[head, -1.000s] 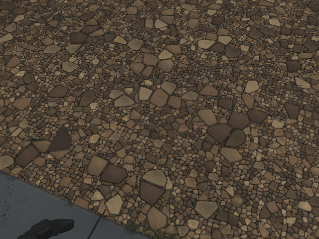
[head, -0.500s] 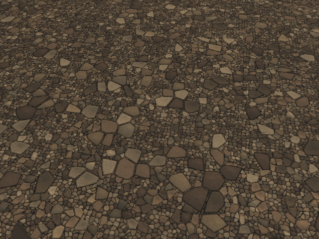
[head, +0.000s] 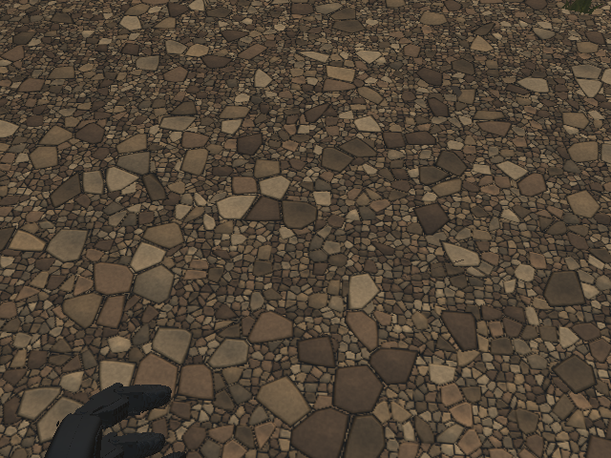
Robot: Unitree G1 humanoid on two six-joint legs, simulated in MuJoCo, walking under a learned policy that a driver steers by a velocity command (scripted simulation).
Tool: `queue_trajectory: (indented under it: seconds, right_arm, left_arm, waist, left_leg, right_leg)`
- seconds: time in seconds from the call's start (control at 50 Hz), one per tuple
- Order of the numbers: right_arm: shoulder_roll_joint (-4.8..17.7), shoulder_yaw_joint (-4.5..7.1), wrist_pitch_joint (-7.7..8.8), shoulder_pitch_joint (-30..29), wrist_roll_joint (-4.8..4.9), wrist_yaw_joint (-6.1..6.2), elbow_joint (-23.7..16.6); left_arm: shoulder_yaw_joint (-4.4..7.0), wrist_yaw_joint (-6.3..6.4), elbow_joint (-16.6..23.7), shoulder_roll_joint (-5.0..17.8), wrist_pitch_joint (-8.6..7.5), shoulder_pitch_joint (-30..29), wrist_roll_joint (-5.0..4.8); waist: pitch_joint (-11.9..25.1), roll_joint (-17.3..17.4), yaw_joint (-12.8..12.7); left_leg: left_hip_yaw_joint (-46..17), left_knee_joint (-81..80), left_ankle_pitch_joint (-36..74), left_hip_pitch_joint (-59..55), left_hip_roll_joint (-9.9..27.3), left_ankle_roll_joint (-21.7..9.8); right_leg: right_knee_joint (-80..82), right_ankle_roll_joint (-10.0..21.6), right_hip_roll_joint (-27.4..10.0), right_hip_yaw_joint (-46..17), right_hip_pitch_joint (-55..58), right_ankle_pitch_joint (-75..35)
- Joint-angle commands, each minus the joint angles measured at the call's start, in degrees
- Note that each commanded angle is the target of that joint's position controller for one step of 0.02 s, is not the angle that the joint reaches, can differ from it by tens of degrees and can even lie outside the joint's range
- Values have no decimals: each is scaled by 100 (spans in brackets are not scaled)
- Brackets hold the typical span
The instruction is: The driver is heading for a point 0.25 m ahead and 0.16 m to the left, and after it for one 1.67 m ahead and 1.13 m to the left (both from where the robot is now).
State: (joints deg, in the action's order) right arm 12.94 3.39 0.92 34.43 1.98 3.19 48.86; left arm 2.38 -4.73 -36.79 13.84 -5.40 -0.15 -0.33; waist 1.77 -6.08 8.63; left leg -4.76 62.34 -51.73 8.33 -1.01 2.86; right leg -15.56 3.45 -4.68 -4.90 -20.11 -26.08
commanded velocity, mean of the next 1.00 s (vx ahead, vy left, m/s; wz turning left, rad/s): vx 0.50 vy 0.00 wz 0.54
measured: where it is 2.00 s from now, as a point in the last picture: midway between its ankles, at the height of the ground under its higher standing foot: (84, 336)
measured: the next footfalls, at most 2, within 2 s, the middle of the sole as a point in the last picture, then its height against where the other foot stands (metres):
left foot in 0.48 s outside the picture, level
right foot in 0.96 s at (254, 382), level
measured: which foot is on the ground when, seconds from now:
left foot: up 0.00-0.46, down 0.48-0.96, up 0.98-1.00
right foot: down 0.00-0.48, up 0.50-0.94, down 0.96-1.00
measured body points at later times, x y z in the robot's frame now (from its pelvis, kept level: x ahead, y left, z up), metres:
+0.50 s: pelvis +0.28 +0.01 -0.09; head +0.31 +0.02 +0.36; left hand +0.20 +0.27 -0.23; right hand +0.57 -0.15 -0.15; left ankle +0.37 +0.09 -0.80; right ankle +0.09 -0.13 -0.76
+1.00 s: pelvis +0.55 +0.06 -0.07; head +0.57 +0.08 +0.38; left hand +0.62 +0.38 -0.14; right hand +0.74 -0.16 -0.19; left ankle +0.37 +0.09 -0.77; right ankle +0.69 +0.01 -0.80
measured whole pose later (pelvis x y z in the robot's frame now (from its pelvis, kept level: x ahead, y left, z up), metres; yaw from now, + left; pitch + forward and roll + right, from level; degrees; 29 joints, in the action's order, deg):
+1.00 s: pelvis +0.55 +0.06 -0.07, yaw +34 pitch +2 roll -1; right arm 16.6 4.4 1.5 22.0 1.9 1.1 41.9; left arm 2.5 -0.7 -39.8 14.4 -6.8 1.4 0.4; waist -0.6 1.3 4.3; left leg -14.1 45.7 -28.4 10.9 -6.7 -3.2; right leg -29.7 1.0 3.2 -2.4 -25.2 7.2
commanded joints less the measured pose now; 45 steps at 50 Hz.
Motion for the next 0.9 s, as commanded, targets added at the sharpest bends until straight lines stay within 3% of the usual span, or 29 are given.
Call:
queue_trajectory:
  seconds: [0.02,0.04,0.06,0.08,0.1,0.12,0.14,0.16,0.18,0.2,0.22,0.28,0.36,0.42,0.44,0.46,0.48,0.5,0.52,0.54,0.56,0.58,0.6,0.64,0.7,0.74,0.82,0.9]
  right_arm:
    - [261,116,101,-59,-58,-110,-87]
    - [171,11,254,725,35,-289,-144]
    - [415,-10,413,786,161,-351,-263]
    - [461,-42,510,295,272,-287,-587]
    - [468,-28,446,-218,283,-92,-600]
    - [724,99,365,-763,262,17,-614]
    - [678,96,242,-929,83,34,-554]
    - [482,119,189,-1027,-3,0,-566]
    - [398,140,189,-1287,-90,-33,-681]
    - [353,153,220,-1509,-124,-81,-778]
    - [317,147,247,-1706,-141,-140,-857]
    - [18,9,194,-2279,-126,-325,-1077]
    - [102,11,141,-3237,-79,-568,-1530]
    - [281,82,149,-3253,-88,-694,-1680]
    - [441,151,138,-2909,-115,-716,-1648]
    - [707,267,127,-2238,-114,-706,-1500]
    - [1091,450,106,-1237,-118,-618,-1238]
    - [1561,503,62,-997,-15,-483,-1095]
    - [1608,446,156,-973,-72,-472,-1337]
    - [1339,404,188,-1079,-164,-440,-1331]
    - [1178,352,228,-1551,-141,-415,-1376]
    - [1082,312,274,-1941,-129,-436,-1436]
    - [989,281,298,-2182,-140,-425,-1503]
    - [906,241,315,-2261,-119,-393,-1506]
    - [1089,287,282,-1993,-90,-287,-1385]
    - [1140,304,219,-1795,-75,-225,-1287]
    - [1161,312,156,-1437,-45,-224,-1122]
    - [1104,304,139,-1367,-34,-206,-1054]
  left_arm:
    - [269,162,-784,669,39,3077,159]
    - [355,156,-898,1091,28,3053,129]
    - [517,184,-959,1312,150,3016,12]
    - [680,170,-1291,1779,251,3180,-44]
    - [557,188,-1293,1380,254,2763,37]
    - [268,213,-1014,626,78,1845,98]
    - [163,223,-1110,262,-36,1358,58]
    - [119,254,-1141,214,-84,929,39]
    - [166,322,-1192,362,-108,895,176]
    - [155,410,-1253,419,-159,992,254]
    - [133,476,-1305,369,-169,1072,239]
    - [220,618,-1474,680,-79,1546,63]
    - [254,697,-1641,808,147,2103,-14]
    - [315,728,-1514,1100,269,2007,-14]
    - [353,749,-1462,1243,306,1948,-11]
    - [378,749,-1389,1339,317,1807,-14]
    - [366,730,-1274,1320,275,1603,-35]
    - [147,604,-1124,576,152,2016,288]
    - [83,430,-849,666,-113,2081,114]
    - [221,360,-710,1074,-273,1360,-112]
    - [194,353,-542,1005,-322,1052,-169]
    - [195,405,-589,897,-293,993,-33]
    - [236,446,-598,939,-219,1146,61]
    - [271,475,-530,913,-85,1249,82]
    - [195,520,-336,645,13,742,151]
    - [127,516,-204,492,17,257,133]
    - [106,452,26,532,-29,-353,16]
    - [218,379,128,859,-156,-391,-20]
  waist:
    - [796,29,-1605]
    - [1437,-1230,-1156]
    - [1834,-1678,-1164]
    - [1918,-1568,-1133]
    - [1493,-361,-1017]
    - [667,243,-791]
    - [56,393,-608]
    - [-532,317,-375]
    - [-554,4,-463]
    - [-566,-130,-513]
    - [-563,-168,-577]
    - [-451,116,-862]
    - [-674,540,-1161]
    - [-331,293,-941]
    - [-109,144,-711]
    - [222,142,-320]
    - [656,465,234]
    - [1016,2008,-242]
    - [1979,2111,-329]
    - [1427,1265,-91]
    - [621,763,-359]
    - [220,260,-647]
    - [201,304,-863]
    - [117,527,-1044]
    - [-22,663,-920]
    - [-89,829,-735]
    - [-50,1067,-458]
    - [-72,1267,-555]
  left_leg:
    - [-604,3691,83,3301,-297,-466]
    - [-849,4355,431,4687,147,-452]
    - [-798,4634,1027,5243,354,-304]
    - [-436,5230,1653,5806,344,-183]
    - [-29,5497,2427,5712,585,-173]
    - [-396,4198,3549,5314,706,-361]
    - [-516,3620,3738,4856,855,-364]
    - [-623,2026,4134,4126,881,-283]
    - [-444,1128,4584,3464,840,-219]
    - [-355,551,4942,3136,755,-152]
    - [-300,-43,5176,3096,676,-159]
    - [14,-1363,5479,3329,548,-393]
    - [444,-2135,5282,3745,380,-676]
    - [1030,-2352,4596,2666,-82,-908]
    - [1147,-2301,4238,2084,-251,-1021]
    - [1089,-2510,4234,1113,-356,-1190]
    - [664,-3102,4782,-535,-301,-1443]
    - [-1447,-2930,5691,-2345,1027,-2047]
    - [-4284,-3931,4321,-3455,2016,-3078]
    - [-3804,-4346,3921,-2987,1787,-2701]
    - [-3053,-4469,4202,-2038,1576,-2444]
    - [-2571,-4593,4943,-1134,1339,-2257]
    - [-2228,-4656,5491,-608,1176,-2174]
    - [-1834,-4827,5894,6,944,-2103]
    - [-1333,-4854,6272,543,678,-1984]
    - [-1137,-4768,5971,739,437,-1755]
    - [-1447,-4597,5005,655,426,-1493]
    - [-2188,-3990,4658,3,695,-1422]
  right_leg:
    - [-1337,159,-885,-535,4296,-1581]
    - [-2982,-84,-1338,-378,5548,-3146]
    - [-2716,143,-1542,-1058,5477,-2449]
    - [-1661,1032,-2211,-2370,4938,852]
    - [-494,1179,-2300,-2936,3778,3158]
    - [-367,1069,-2191,-2428,2467,2536]
    - [-498,783,-1807,-1768,1523,1721]
    - [-221,387,-1219,-617,434,1565]
    - [100,211,-880,-191,28,1708]
    - [211,261,-773,39,-58,1273]
    - [203,305,-760,222,111,737]
    - [269,359,-1005,387,1244,48]
    - [83,163,-1107,818,2317,6]
    - [-642,38,-981,1278,2412,-2005]
    - [-1214,69,-1000,1339,2350,-2728]
    - [-2125,86,-975,1356,2053,-2898]
    - [-3616,-69,-680,1446,1132,-1808]
    - [-5740,-285,304,1362,-910,4590]
    - [-6924,-310,876,8,-2380,6179]
    - [-6728,-206,550,-327,-2807,5529]
    - [-6114,-174,322,-234,-2790,5012]
    - [-5635,-231,135,-156,-2391,4793]
    - [-5300,-321,4,-166,-1941,4624]
    - [-4777,-508,-79,-83,-1522,4449]
    - [-3807,-769,27,145,-1443,3784]
    - [-2893,-802,203,178,-1221,3040]
    - [-1800,-758,501,102,-726,2253]
    - [-1224,-546,573,-104,-470,2957]
Keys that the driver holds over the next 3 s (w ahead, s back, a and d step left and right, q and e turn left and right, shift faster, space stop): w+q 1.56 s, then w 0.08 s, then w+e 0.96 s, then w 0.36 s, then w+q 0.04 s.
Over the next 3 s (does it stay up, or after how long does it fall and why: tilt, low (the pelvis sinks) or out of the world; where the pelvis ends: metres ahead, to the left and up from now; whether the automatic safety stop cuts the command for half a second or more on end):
stays up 1.33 0.81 -0.07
